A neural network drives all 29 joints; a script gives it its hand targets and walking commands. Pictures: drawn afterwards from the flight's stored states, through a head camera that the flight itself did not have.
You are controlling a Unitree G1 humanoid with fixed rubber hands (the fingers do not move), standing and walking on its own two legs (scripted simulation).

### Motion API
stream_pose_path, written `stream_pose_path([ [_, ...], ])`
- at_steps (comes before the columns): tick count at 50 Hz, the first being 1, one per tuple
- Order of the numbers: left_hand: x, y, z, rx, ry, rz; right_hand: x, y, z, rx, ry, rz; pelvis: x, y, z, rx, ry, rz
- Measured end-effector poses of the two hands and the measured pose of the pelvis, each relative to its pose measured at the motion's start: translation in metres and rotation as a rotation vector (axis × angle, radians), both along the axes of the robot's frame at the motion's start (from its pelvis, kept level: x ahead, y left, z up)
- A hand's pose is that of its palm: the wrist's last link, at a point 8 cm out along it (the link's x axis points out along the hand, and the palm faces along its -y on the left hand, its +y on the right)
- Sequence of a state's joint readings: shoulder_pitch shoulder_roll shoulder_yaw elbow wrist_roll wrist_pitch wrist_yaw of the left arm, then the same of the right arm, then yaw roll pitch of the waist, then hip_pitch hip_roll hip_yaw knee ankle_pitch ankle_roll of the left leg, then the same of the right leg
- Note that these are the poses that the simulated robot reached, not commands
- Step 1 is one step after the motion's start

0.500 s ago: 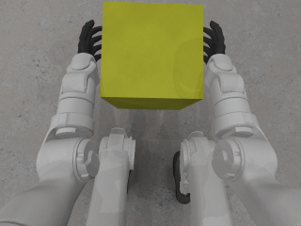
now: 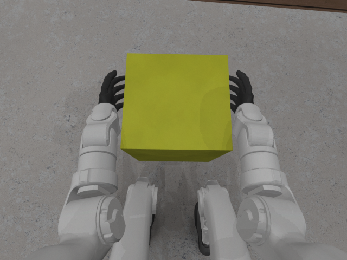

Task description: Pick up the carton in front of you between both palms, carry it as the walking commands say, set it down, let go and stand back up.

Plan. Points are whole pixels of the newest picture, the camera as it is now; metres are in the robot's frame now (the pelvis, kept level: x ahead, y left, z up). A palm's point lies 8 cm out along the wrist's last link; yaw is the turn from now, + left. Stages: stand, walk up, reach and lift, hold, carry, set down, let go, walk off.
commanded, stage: reach and lift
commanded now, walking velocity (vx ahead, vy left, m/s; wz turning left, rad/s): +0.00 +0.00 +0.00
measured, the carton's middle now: (175, 117) +0.44 +0.02 -0.11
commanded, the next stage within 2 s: hold in 1.94 s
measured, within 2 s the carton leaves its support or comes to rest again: neither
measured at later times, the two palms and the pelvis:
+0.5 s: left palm (83, 89) +0.40 +0.16 +0.12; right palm (289, 92) +0.41 -0.14 +0.12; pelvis +0.05 +0.00 +0.14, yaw +0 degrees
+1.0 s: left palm (18, 55) +0.36 +0.15 +0.25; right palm out of the picture +0.37 -0.15 +0.25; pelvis +0.07 +0.00 +0.23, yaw +1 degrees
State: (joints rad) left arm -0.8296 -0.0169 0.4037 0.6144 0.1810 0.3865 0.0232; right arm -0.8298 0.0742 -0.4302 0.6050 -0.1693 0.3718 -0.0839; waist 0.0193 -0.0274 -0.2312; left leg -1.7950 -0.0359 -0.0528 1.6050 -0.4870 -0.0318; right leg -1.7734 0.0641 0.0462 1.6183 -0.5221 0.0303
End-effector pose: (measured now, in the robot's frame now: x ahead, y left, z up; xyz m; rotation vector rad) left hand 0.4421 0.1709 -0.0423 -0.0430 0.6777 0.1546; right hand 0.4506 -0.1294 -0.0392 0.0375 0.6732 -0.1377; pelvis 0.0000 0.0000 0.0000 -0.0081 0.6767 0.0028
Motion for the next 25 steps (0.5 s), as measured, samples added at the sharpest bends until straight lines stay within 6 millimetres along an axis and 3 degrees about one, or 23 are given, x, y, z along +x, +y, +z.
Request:
stream_pose_path([
  [25,-0.043,-0.011,0.162,-0.003,0.011,-0.001,-0.045,-0.011,0.16,0.001,0.011,0.0,0.049,0.001,0.143,0.01,-0.292,0.002],
])
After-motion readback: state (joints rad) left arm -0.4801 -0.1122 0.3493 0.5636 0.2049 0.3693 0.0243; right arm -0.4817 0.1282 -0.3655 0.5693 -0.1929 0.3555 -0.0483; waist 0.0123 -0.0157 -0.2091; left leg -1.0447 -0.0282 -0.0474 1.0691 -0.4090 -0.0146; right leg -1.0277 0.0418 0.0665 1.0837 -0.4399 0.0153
